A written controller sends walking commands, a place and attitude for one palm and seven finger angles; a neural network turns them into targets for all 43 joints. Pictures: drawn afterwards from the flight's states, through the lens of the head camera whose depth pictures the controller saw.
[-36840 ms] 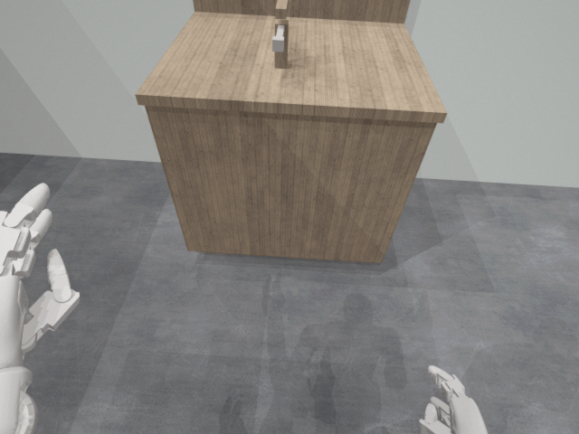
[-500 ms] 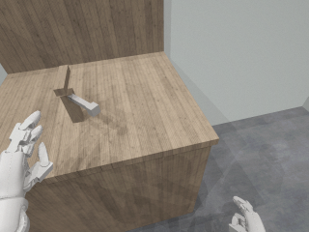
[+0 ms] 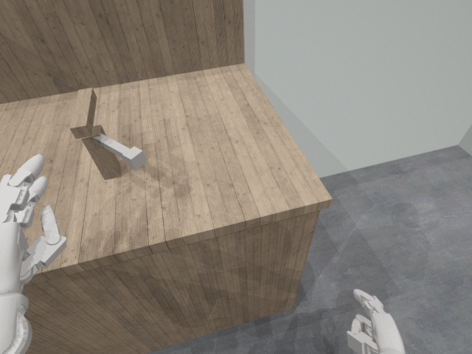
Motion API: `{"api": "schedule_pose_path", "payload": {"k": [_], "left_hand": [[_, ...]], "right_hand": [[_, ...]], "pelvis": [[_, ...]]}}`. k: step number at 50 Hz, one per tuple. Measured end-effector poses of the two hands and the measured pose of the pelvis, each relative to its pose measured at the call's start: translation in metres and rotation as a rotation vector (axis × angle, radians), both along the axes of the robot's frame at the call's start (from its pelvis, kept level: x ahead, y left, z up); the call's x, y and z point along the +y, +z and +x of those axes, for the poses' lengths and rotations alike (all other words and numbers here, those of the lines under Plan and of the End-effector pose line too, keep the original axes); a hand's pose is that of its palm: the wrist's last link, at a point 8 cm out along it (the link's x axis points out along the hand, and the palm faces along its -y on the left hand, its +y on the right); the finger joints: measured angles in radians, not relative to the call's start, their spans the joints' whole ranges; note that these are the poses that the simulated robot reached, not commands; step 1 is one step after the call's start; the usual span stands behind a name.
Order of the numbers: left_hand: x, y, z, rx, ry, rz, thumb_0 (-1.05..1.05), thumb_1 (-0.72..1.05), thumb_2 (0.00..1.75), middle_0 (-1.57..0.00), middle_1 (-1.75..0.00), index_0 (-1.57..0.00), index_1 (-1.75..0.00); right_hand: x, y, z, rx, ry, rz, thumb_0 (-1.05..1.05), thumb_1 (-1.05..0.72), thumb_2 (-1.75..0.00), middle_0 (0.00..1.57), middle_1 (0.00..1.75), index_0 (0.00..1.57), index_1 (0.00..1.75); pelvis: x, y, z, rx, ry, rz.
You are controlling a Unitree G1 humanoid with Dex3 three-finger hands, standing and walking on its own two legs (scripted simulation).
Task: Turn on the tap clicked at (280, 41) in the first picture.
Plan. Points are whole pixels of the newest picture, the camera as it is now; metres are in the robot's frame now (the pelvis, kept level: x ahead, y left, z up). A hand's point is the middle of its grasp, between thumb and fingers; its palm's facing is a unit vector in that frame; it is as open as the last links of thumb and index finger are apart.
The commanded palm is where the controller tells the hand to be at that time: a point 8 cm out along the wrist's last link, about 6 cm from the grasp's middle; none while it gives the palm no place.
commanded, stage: step back with the hand held close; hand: left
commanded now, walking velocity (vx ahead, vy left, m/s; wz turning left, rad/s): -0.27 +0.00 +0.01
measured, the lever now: (134, 158) +0.41 +0.23 +0.12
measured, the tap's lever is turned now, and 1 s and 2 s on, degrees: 40 40 40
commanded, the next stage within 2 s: stop stepping back and stand still in 1.42 s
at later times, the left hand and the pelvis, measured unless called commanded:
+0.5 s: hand (30, 292) +0.15 +0.26 +0.15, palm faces +0.38 -0.82 -0.43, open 7.4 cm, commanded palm +0.10 +0.30 +0.17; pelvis -0.06 +0.02 -0.01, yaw +0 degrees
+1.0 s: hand (5, 318) +0.12 +0.26 +0.16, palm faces +0.42 -0.80 -0.43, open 7.4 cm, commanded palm +0.07 +0.29 +0.17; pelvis -0.09 +0.01 -0.01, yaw +0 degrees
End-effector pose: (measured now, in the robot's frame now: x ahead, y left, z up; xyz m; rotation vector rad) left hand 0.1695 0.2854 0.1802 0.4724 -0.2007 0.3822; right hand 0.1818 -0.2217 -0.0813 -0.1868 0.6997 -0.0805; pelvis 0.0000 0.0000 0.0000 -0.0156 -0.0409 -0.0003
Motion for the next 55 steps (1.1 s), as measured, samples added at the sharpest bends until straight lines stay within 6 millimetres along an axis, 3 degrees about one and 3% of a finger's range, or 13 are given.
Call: {"api": "schedule_pose_path", "payload": {"k": [7, 16, 24, 40, 47, 55], "left_hand": [[-0.004, -0.016, -0.010, 0.096, -0.045, -0.004, 0.02, 0.90, 0.90, -0.21, -0.30, -0.21, -0.30], [0.007, -0.007, -0.038, 0.057, -0.029, 0.040, 0.02, 0.89, 0.90, -0.22, -0.30, -0.21, -0.30], [0.012, -0.011, -0.059, 0.025, -0.016, 0.023, 0.02, 0.89, 0.90, -0.22, -0.30, -0.21, -0.30], [0.011, -0.013, -0.077, -0.060, -0.050, 0.006, 0.02, 0.89, 0.90, -0.22, -0.30, -0.21, -0.30], [0.019, -0.002, -0.085, -0.071, -0.023, 0.058, 0.02, 0.89, 0.90, -0.22, -0.30, -0.21, -0.30], [-0.006, -0.011, -0.100, -0.020, -0.044, -0.020, 0.02, 0.90, 0.90, -0.21, -0.30, -0.21, -0.30]], "right_hand": [[-0.005, -0.003, -0.021, 0.038, -0.055, -0.029, 0.01, -0.91, -0.90, 0.20, 0.30, 0.20, 0.30], [0.002, -0.006, -0.047, 0.043, -0.067, -0.034, 0.01, -0.91, -0.90, 0.20, 0.30, 0.20, 0.30], [0.011, -0.008, -0.069, 0.034, -0.055, -0.040, 0.01, -0.91, -0.90, 0.20, 0.30, 0.20, 0.30], [0.009, -0.012, -0.097, 0.054, -0.057, -0.081, 0.01, -0.91, -0.90, 0.20, 0.30, 0.20, 0.30], [0.015, -0.008, -0.106, 0.047, -0.046, -0.069, 0.01, -0.91, -0.90, 0.20, 0.30, 0.20, 0.30], [0.013, -0.012, -0.113, 0.082, -0.012, -0.031, 0.01, -0.91, -0.90, 0.20, 0.30, 0.20, 0.30]], "pelvis": [[0.009, -0.002, -0.013, 0.030, -0.010, 0.007], [0.015, -0.005, -0.040, 0.043, -0.007, 0.000], [0.021, -0.009, -0.059, 0.047, -0.001, -0.010], [0.024, -0.018, -0.080, 0.040, 0.008, -0.023], [0.019, -0.013, -0.088, 0.053, 0.024, -0.019], [0.007, -0.007, -0.105, 0.078, -0.004, -0.007]]}}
